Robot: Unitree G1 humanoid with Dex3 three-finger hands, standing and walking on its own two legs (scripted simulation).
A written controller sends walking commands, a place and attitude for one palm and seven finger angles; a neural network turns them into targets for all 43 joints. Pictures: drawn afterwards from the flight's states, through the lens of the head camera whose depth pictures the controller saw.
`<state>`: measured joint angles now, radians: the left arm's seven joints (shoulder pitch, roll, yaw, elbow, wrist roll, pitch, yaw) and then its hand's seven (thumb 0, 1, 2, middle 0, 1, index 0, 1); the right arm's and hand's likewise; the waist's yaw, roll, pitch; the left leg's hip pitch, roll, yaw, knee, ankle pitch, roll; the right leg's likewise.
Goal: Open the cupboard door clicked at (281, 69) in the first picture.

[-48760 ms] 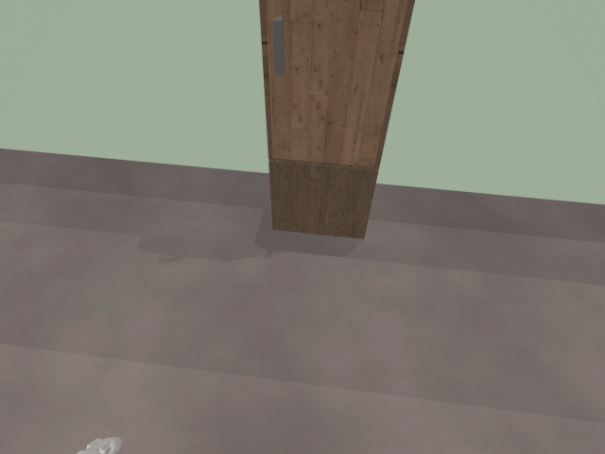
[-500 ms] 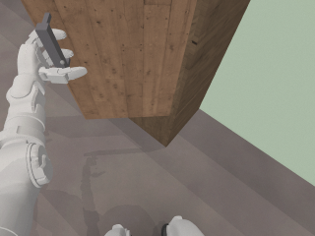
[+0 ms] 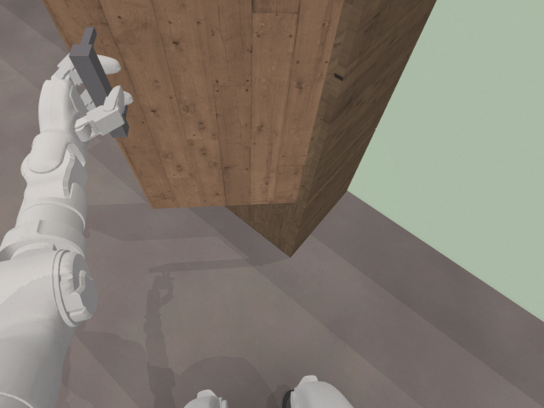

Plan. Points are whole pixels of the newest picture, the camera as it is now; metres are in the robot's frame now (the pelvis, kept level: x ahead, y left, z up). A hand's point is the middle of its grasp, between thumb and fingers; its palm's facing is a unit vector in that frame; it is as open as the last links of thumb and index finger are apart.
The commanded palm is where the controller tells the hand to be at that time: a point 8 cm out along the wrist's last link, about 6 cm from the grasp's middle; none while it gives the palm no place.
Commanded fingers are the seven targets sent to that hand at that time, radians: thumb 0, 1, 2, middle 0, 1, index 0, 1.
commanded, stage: pull the door open along its arc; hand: left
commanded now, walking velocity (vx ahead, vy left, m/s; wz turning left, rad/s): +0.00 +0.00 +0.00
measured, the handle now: (106, 86) +0.57 +0.20 +0.11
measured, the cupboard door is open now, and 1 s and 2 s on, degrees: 44 85 84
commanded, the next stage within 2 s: open thumb and fingers to let go in 0.98 s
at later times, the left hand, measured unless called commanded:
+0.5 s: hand (126, 165) +0.42 +0.15 +0.12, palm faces +0.01 -1.00 +0.02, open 6.3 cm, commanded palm +0.36 +0.20 +0.11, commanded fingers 0.00 0.90 0.90 -0.40 -1.35 -0.40 -1.35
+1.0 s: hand (203, 237) +0.31 +0.06 +0.12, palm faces +0.40 -0.92 +0.01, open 6.6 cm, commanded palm +0.25 +0.09 +0.11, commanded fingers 0.00 0.90 0.90 -0.40 -1.35 -0.40 -1.35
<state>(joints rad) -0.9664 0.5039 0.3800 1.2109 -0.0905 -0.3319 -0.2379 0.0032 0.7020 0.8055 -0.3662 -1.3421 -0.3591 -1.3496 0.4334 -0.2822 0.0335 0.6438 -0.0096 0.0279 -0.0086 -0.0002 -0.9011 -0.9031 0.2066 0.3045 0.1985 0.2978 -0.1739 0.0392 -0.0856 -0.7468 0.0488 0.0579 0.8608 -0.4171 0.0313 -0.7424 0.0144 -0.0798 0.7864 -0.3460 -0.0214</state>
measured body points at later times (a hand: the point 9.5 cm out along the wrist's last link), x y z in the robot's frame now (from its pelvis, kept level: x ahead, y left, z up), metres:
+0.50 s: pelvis +0.02 +0.00 +0.02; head +0.06 -0.01 +0.46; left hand +0.41 +0.20 +0.12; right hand +0.09 -0.26 -0.10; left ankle -0.01 +0.10 -0.70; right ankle +0.01 -0.11 -0.70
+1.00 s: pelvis +0.03 -0.04 +0.03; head +0.02 -0.06 +0.48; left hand +0.28 +0.10 +0.12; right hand +0.22 -0.24 -0.06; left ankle -0.01 +0.10 -0.70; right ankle +0.01 -0.11 -0.70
